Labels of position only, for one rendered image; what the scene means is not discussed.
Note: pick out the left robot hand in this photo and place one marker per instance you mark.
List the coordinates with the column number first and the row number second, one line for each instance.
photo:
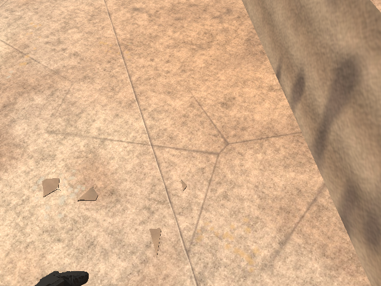
column 69, row 278

